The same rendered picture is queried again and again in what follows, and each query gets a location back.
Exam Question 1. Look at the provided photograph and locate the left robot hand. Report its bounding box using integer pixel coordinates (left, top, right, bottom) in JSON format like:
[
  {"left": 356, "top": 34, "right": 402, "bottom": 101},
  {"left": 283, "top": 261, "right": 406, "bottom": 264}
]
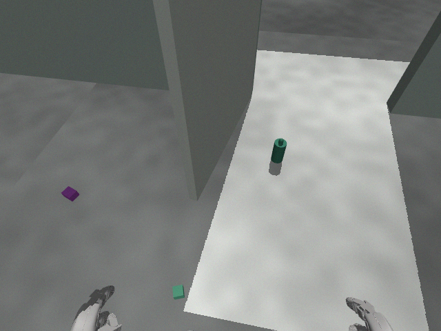
[{"left": 70, "top": 285, "right": 122, "bottom": 331}]

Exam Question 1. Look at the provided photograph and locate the right robot hand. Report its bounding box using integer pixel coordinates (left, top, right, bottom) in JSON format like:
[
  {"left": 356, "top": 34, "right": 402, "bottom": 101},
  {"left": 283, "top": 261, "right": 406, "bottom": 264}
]
[{"left": 346, "top": 297, "right": 393, "bottom": 331}]

